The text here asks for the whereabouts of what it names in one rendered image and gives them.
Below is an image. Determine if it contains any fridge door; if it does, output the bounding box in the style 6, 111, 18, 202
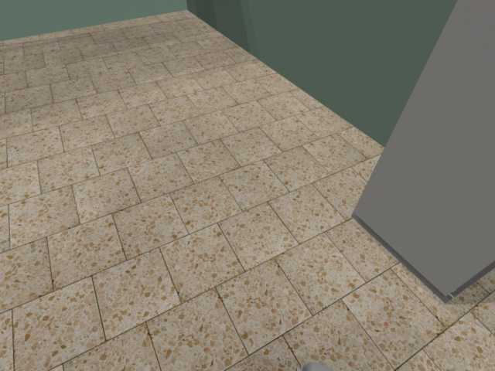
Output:
353, 0, 495, 296

